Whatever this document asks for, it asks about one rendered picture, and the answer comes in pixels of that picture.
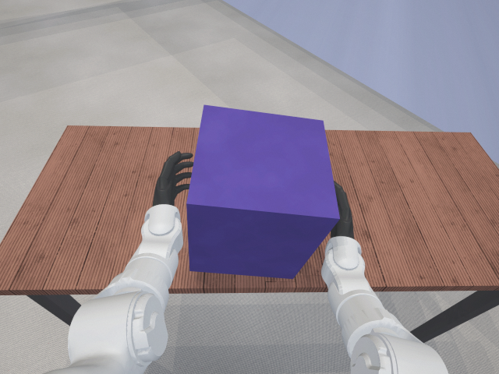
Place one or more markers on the robot left forearm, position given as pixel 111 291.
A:
pixel 153 265

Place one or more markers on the robot right forearm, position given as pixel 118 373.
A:
pixel 356 307

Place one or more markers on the robot right hand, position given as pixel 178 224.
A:
pixel 344 227

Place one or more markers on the right robot upper arm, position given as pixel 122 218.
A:
pixel 378 353

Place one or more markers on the table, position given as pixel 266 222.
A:
pixel 425 211

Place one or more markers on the left robot upper arm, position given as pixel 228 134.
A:
pixel 118 334

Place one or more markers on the carton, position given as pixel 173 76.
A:
pixel 261 196

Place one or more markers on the robot left hand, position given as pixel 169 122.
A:
pixel 166 190

